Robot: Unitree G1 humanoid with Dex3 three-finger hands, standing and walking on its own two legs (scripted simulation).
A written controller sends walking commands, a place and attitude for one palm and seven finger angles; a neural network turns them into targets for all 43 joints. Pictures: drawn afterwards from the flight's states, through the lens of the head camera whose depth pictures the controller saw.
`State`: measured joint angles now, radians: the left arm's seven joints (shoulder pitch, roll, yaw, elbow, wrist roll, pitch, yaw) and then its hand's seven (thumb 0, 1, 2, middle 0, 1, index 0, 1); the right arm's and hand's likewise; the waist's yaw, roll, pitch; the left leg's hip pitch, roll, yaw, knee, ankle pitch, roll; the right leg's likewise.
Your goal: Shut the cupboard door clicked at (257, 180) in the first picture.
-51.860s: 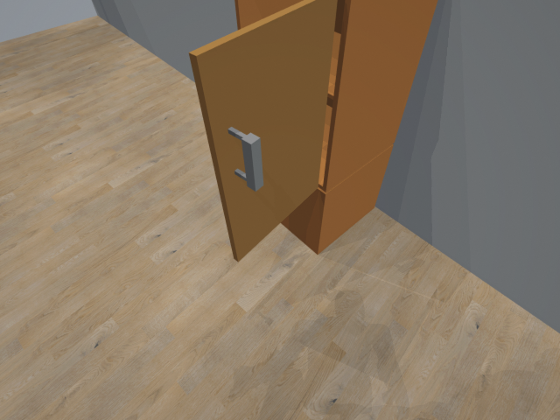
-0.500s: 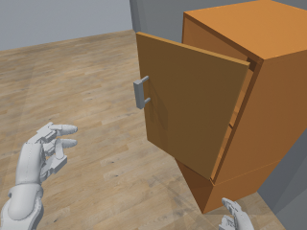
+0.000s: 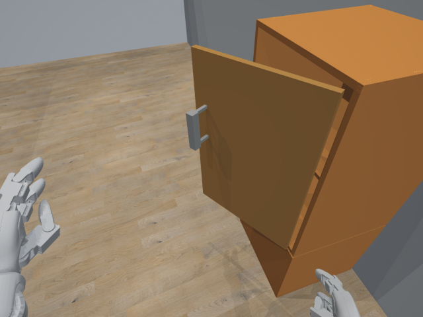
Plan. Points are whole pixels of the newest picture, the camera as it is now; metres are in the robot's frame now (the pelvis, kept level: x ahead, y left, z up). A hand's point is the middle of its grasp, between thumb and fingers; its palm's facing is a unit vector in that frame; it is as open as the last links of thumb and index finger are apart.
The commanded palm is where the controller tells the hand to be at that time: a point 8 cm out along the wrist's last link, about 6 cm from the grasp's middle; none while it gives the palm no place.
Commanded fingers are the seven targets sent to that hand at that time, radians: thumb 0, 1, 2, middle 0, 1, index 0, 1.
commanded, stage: draw the hand back to the body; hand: left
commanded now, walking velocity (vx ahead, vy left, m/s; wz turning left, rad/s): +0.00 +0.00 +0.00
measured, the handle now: (199, 127) +0.62 +0.12 +0.02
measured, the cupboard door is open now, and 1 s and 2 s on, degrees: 31 31 31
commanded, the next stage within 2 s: step back with the hand held close in 0.06 s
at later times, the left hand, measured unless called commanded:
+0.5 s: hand (60, 219) +0.20 +0.26 +0.15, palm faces +0.35 -0.80 -0.49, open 7.4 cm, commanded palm +0.15 +0.30 +0.17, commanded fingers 0.00 0.90 0.90 -0.20 -0.30 -0.20 -0.30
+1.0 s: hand out of the picture +0.12 +0.30 +0.16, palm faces +0.47 -0.76 -0.46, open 7.4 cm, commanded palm +0.06 +0.33 +0.17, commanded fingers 0.00 0.90 0.90 -0.20 -0.30 -0.20 -0.30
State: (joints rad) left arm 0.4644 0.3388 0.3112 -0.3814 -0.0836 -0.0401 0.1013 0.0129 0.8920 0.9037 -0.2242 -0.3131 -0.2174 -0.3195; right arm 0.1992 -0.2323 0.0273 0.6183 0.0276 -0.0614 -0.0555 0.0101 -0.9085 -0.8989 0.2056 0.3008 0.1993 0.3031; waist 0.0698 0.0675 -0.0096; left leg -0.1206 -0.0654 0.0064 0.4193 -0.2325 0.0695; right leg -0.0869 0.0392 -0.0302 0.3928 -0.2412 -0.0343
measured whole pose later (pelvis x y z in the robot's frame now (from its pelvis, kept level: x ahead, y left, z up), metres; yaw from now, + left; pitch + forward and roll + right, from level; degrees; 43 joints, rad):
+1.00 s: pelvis -0.08 +0.03 -0.02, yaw +0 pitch +0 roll -2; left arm 0.48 0.41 0.46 -0.49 -0.02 -0.21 0.13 0.01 0.89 0.90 -0.22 -0.30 -0.21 -0.31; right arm 0.23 -0.22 0.00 0.55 0.01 0.00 -0.07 0.01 -0.91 -0.90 0.21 0.30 0.20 0.30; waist 0.02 0.01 0.00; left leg -0.44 -0.07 0.04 0.63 -0.20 0.11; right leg -0.36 0.05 0.04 0.63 -0.27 0.01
